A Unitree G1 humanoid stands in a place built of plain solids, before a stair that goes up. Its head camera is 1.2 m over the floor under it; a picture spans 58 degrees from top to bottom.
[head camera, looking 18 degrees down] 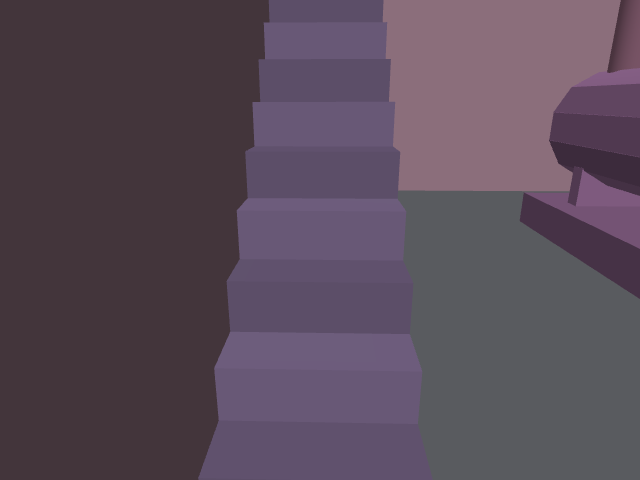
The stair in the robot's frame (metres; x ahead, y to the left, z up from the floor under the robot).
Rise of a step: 0.20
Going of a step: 0.23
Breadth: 0.65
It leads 1 degrees to the right of straight ahead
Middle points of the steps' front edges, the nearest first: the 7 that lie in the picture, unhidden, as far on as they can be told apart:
1.16 0.01 0.40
1.39 0.00 0.60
1.61 0.00 0.79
1.84 -0.01 0.99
2.07 -0.02 1.19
2.30 -0.02 1.39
2.52 -0.03 1.59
